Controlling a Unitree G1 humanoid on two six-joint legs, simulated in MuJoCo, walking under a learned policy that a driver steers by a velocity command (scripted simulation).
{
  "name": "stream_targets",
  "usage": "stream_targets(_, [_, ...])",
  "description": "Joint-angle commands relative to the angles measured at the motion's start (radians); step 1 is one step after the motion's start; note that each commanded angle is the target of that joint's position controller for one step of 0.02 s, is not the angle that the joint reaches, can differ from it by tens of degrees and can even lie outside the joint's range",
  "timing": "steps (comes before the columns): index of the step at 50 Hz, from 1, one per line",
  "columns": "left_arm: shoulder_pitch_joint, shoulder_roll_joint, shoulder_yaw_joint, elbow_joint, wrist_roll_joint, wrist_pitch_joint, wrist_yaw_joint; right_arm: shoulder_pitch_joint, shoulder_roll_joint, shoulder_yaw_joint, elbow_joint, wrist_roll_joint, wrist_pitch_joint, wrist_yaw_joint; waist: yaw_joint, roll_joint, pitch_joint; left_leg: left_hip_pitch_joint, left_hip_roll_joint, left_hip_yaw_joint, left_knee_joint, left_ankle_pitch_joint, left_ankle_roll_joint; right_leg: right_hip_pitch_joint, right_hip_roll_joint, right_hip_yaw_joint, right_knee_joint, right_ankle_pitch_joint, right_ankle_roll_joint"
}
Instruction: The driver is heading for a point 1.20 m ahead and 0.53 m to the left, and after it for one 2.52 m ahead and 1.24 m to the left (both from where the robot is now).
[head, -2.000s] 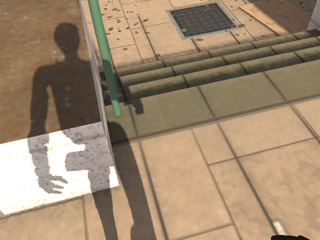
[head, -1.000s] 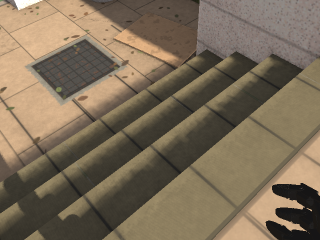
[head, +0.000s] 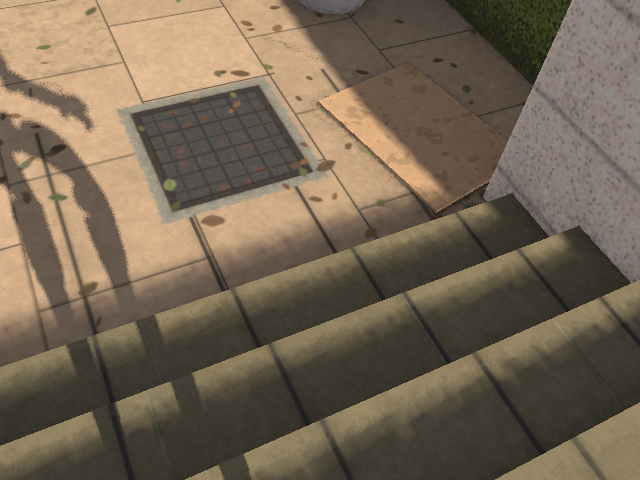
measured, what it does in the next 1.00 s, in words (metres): steps on the spot, turning left: right foot, then left foot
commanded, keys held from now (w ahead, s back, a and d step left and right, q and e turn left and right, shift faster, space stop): q+shift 0.54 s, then shift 0.46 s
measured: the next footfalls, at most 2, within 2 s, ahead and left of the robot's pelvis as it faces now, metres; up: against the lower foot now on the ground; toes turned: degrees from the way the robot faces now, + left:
right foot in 0.48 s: +0.14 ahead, -0.10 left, +0.00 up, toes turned +39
left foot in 0.96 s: -0.03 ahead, +0.09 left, +0.00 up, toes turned +40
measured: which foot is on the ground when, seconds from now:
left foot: down 0.00-0.48, up 0.50-0.94, down 0.96-1.00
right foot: up 0.00-0.46, down 0.48-1.00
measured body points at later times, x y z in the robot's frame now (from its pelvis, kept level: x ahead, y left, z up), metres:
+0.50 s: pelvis +0.03 -0.04 +0.00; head +0.06 -0.03 +0.45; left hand +0.07 +0.30 -0.08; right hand +0.32 -0.23 -0.07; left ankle +0.03 +0.09 -0.72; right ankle +0.11 -0.13 -0.73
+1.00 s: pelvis +0.02 -0.04 +0.01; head +0.04 -0.01 +0.46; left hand -0.10 +0.23 -0.12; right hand +0.31 -0.12 -0.09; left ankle -0.06 +0.06 -0.73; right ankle +0.11 -0.13 -0.73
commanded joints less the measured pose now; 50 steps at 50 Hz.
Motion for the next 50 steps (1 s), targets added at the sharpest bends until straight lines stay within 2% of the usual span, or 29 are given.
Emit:
stream_targets(1, [-0.038, 0.112, 0.027, -0.078, 0.017, -0.014, 0.025, -0.016, -0.184, -0.046, -0.091, 0.027, -0.021, -0.027, 0.005, 0.188, -0.133, 0.244, 0.239, -0.381, -0.292, 0.297, 0.161, -0.236, 0.017, 0.137, 0.133, 0.095, -0.014])
stream_targets(3, [-0.033, 0.097, 0.021, -0.065, 0.008, -0.016, 0.016, -0.015, -0.159, -0.033, -0.105, 0.019, -0.011, -0.040, 0.007, 0.170, -0.162, 0.244, 0.199, -0.364, -0.285, 0.327, 0.146, -0.191, 0.047, 0.138, 0.126, 0.161, -0.004])
stream_targets(6, [-0.046, 0.075, 0.009, -0.057, 0.007, -0.019, 0.013, 0.020, -0.178, -0.036, -0.103, 0.025, -0.010, -0.052, -0.006, 0.151, -0.163, 0.264, 0.170, -0.398, -0.281, 0.320, 0.148, -0.180, 0.086, 0.157, 0.028, 0.193, 0.014])
stream_targets(8, [-0.053, 0.073, 0.006, -0.052, 0.001, -0.023, 0.008, 0.024, -0.180, -0.037, -0.104, 0.029, -0.002, -0.059, -0.010, 0.170, -0.156, 0.277, 0.155, -0.439, -0.284, 0.265, 0.148, -0.172, 0.100, 0.174, -0.062, 0.194, 0.025])
stream_targets(11, [-0.089, 0.063, -0.001, -0.058, -0.005, -0.034, -0.006, 0.023, -0.190, -0.041, -0.109, 0.026, 0.017, -0.068, -0.024, 0.188, -0.157, 0.294, 0.134, -0.513, -0.287, 0.164, 0.139, -0.143, 0.120, 0.191, -0.201, 0.193, 0.024])
stream_targets(14, [-0.099, 0.072, -0.002, -0.055, -0.008, -0.044, -0.019, 0.010, -0.200, -0.047, -0.118, 0.026, 0.027, -0.067, -0.033, 0.213, -0.149, 0.271, 0.112, -0.570, -0.286, 0.102, 0.133, -0.079, 0.133, 0.201, -0.291, 0.187, 0.016])
stream_targets(17, [-0.101, 0.072, -0.006, -0.064, -0.005, -0.058, -0.034, -0.002, -0.200, -0.048, -0.125, 0.026, 0.034, -0.058, -0.041, 0.215, -0.150, 0.240, 0.096, -0.625, -0.272, 0.132, 0.135, 0.016, 0.143, 0.202, -0.365, 0.176, 0.006])
stream_targets(18, [-0.097, 0.062, -0.008, -0.068, -0.004, -0.060, -0.038, -0.011, -0.196, -0.048, -0.126, 0.027, 0.037, -0.055, -0.038, 0.223, -0.152, 0.222, 0.079, -0.625, -0.262, 0.175, 0.133, 0.064, 0.149, 0.190, -0.385, 0.172, 0.005])
stream_targets(20, [-0.053, 0.073, -0.005, -0.066, -0.002, -0.066, -0.049, -0.038, -0.193, -0.048, -0.132, 0.027, 0.043, -0.048, -0.018, 0.242, -0.171, 0.188, 0.065, -0.669, -0.249, 0.252, 0.127, 0.173, 0.148, 0.188, -0.434, 0.176, -0.005])
stream_targets(22, [-0.015, 0.090, 0.005, -0.063, -0.003, -0.067, -0.050, -0.058, -0.182, -0.043, -0.137, 0.041, 0.042, -0.046, 0.004, 0.230, -0.160, 0.160, 0.042, -0.701, -0.228, 0.191, 0.096, 0.269, 0.125, 0.178, -0.603, 0.230, -0.013])
stream_targets(23, [0.022, 0.095, 0.010, -0.055, -0.002, -0.065, -0.047, -0.060, -0.163, -0.035, -0.134, 0.050, 0.042, -0.046, 0.023, 0.185, -0.178, 0.097, 0.007, -0.671, -0.168, 0.080, 0.060, 0.392, 0.075, 0.175, -0.717, 0.344, -0.035])
stream_targets(24, [0.027, 0.125, 0.012, -0.060, 0.009, -0.054, -0.042, 0.028, -0.095, -0.017, -0.114, 0.044, 0.045, -0.043, -0.020, -0.010, -0.241, -0.022, -0.095, -0.534, 0.045, -0.269, 0.009, 0.565, -0.109, 0.318, -0.730, 0.429, -0.110])
stream_targets(25, [0.024, 0.168, 0.011, -0.075, 0.032, -0.038, -0.041, 0.082, -0.106, -0.025, -0.118, 0.052, 0.040, -0.047, -0.050, -0.188, -0.198, -0.209, -0.225, -0.330, 0.271, -0.429, -0.036, 0.573, -0.277, 0.484, -0.728, 0.642, -0.229])
stream_targets(26, [0.018, 0.160, 0.015, -0.079, 0.055, -0.040, -0.042, 0.059, -0.206, -0.056, -0.121, 0.048, 0.022, -0.043, -0.039, -0.192, -0.150, -0.270, -0.158, -0.275, 0.448, -0.368, -0.082, 0.446, -0.372, 0.587, -0.815, 0.565, -0.320])
stream_targets(27, [-0.070, 0.113, 0.000, -0.106, 0.045, -0.038, -0.032, 0.061, -0.267, -0.077, -0.092, 0.046, 0.027, -0.045, -0.061, -0.118, -0.082, -0.264, -0.084, -0.228, 0.533, -0.257, -0.103, 0.373, -0.298, 0.453, -0.823, 0.434, -0.289])
stream_targets(28, [-0.109, 0.067, -0.016, -0.118, 0.032, -0.030, -0.019, 0.071, -0.247, -0.072, -0.065, 0.034, 0.037, -0.052, -0.060, -0.083, -0.061, -0.245, -0.073, -0.198, 0.599, -0.174, -0.111, 0.326, -0.211, 0.352, -0.811, 0.366, -0.253])
stream_targets(29, [-0.123, 0.044, -0.032, -0.130, 0.016, -0.024, -0.007, 0.093, -0.216, -0.063, -0.051, 0.028, 0.044, -0.055, -0.058, -0.064, -0.054, -0.248, -0.076, -0.184, 0.685, -0.135, -0.120, 0.311, -0.177, 0.296, -0.807, 0.368, -0.239])
stream_targets(30, [-0.108, 0.045, -0.040, -0.124, 0.012, -0.020, 0.000, 0.097, -0.188, -0.051, -0.053, 0.026, 0.045, -0.054, -0.049, -0.047, -0.047, -0.247, -0.073, -0.158, 0.750, -0.115, -0.128, 0.297, -0.170, 0.265, -0.810, 0.404, -0.249])
stream_targets(31, [-0.077, 0.049, -0.045, -0.118, 0.016, -0.016, 0.004, 0.084, -0.169, -0.042, -0.061, 0.030, 0.041, -0.054, -0.036, -0.036, -0.046, -0.251, -0.066, -0.128, 0.773, -0.104, -0.135, 0.302, -0.162, 0.238, -0.814, 0.424, -0.260])
stream_targets(33, [-0.007, 0.051, -0.048, -0.100, 0.015, -0.007, 0.009, 0.038, -0.137, -0.024, -0.074, 0.041, 0.034, -0.060, 0.002, -0.045, -0.051, -0.296, -0.051, -0.110, 0.724, -0.102, -0.151, 0.384, -0.158, 0.214, -0.813, 0.421, -0.277])
stream_targets(34, [0.012, 0.053, -0.048, -0.102, 0.014, -0.007, 0.005, 0.038, -0.137, -0.023, -0.064, 0.042, 0.034, -0.065, 0.010, -0.050, -0.051, -0.296, -0.046, -0.114, 0.672, -0.105, -0.158, 0.416, -0.165, 0.210, -0.808, 0.405, -0.277])
stream_targets(37, [0.062, 0.070, -0.043, -0.090, 0.010, -0.006, -0.010, -0.003, -0.106, -0.008, -0.056, 0.032, 0.027, -0.068, 0.040, -0.086, -0.065, -0.296, -0.017, -0.123, 0.493, -0.116, -0.165, 0.499, -0.191, 0.224, -0.810, 0.359, -0.288])
stream_targets(41, [0.056, 0.092, -0.039, -0.078, -0.002, 0.001, -0.025, -0.030, -0.054, 0.022, -0.040, 0.018, 0.016, -0.055, 0.044, -0.126, -0.075, -0.114, 0.039, -0.047, 0.207, -0.141, -0.147, 0.434, -0.196, 0.178, -0.816, 0.346, -0.290])
stream_targets(44, [0.101, 0.113, -0.036, -0.051, -0.012, 0.017, -0.021, -0.022, -0.062, 0.028, -0.015, 0.022, 0.001, -0.048, 0.056, -0.134, -0.086, 0.000, 0.027, 0.014, 0.010, -0.122, -0.122, 0.419, -0.203, 0.180, -0.785, 0.441, -0.295])
stream_targets(46, [0.104, 0.103, -0.043, -0.034, -0.026, 0.027, -0.014, 0.041, -0.046, 0.030, 0.023, 0.018, -0.006, -0.040, 0.015, -0.115, -0.108, 0.133, 0.007, 0.041, -0.221, 0.038, -0.080, 0.400, -0.192, 0.161, -0.724, 0.551, -0.270])
stream_targets(47, [0.131, 0.086, -0.050, -0.019, -0.034, 0.022, -0.011, 0.067, -0.054, 0.027, 0.039, 0.011, -0.007, -0.035, -0.001, -0.095, -0.125, 0.235, 0.006, 0.031, -0.326, 0.138, -0.049, 0.360, -0.172, 0.144, -0.697, 0.553, -0.226])
stream_targets(48, [0.147, 0.055, -0.064, -0.020, -0.011, 0.004, -0.018, 0.078, -0.104, 0.018, 0.030, -0.001, -0.005, -0.034, 0.005, -0.020, -0.186, 0.391, 0.100, -0.089, -0.300, 0.313, -0.017, 0.278, -0.134, 0.110, -0.639, 0.471, -0.146])
stream_targets(49, [0.167, -0.003, -0.080, -0.042, 0.024, -0.020, -0.032, 0.035, -0.174, 0.006, 0.019, -0.008, 0.009, -0.042, 0.059, 0.180, -0.197, 0.422, 0.226, -0.223, -0.242, 0.480, 0.066, 0.173, -0.019, 0.003, -0.553, 0.206, -0.063])
stream_targets(50, [0.124, -0.007, -0.085, -0.049, 0.027, -0.029, -0.030, -0.021, -0.104, 0.022, 0.015, -0.012, 0.011, -0.038, 0.032, 0.214, -0.185, 0.284, 0.252, -0.239, -0.269, 0.363, 0.132, 0.227, -0.013, 0.010, -0.585, 0.118, -0.021])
